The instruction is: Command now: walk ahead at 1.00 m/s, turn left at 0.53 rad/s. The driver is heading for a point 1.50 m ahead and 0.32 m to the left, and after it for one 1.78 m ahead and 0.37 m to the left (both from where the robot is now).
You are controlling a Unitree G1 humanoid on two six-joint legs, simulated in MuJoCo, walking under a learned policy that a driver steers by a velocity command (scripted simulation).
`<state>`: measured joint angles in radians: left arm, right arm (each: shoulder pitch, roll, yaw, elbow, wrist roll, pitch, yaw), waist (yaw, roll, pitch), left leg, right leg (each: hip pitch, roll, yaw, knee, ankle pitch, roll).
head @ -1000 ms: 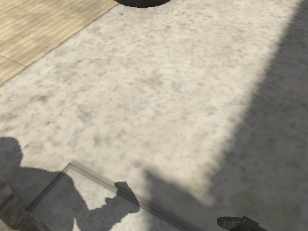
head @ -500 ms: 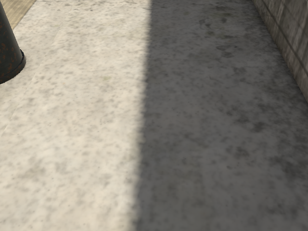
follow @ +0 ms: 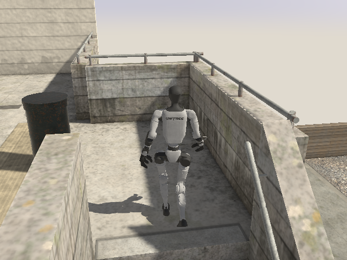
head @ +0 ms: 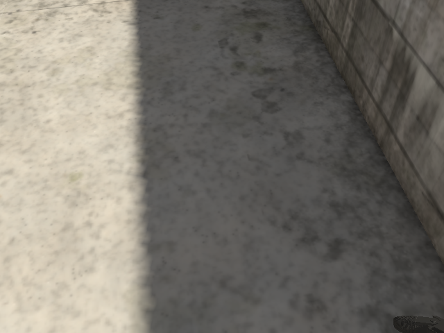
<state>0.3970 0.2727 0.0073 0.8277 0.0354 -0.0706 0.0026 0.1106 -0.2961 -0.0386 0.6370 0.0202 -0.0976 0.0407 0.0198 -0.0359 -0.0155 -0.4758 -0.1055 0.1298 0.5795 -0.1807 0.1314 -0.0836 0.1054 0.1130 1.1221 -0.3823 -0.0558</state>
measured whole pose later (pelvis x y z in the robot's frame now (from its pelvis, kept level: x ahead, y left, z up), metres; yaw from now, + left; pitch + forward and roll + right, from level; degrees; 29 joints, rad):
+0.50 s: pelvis +0.46 +0.01 +0.02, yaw +27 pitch +1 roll -3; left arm 0.29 0.29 0.07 0.70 0.01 -0.10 0.01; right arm 0.26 -0.33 -0.08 0.63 0.04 -0.02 0.01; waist 0.04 0.05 0.00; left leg -0.62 0.04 -0.02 1.46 -0.34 0.07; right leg -0.23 -0.03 -0.04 0.52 -0.30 0.06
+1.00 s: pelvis +0.83 +0.27 +0.02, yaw +27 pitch -1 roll +2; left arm 0.18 0.29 0.06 0.76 -0.05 -0.05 -0.01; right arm 0.45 -0.23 -0.07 0.80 -0.02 -0.10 0.03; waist -0.06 -0.05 0.01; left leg -0.06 -0.03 0.20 0.40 -0.33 0.04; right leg -0.78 -0.12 0.07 1.28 -0.11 -0.06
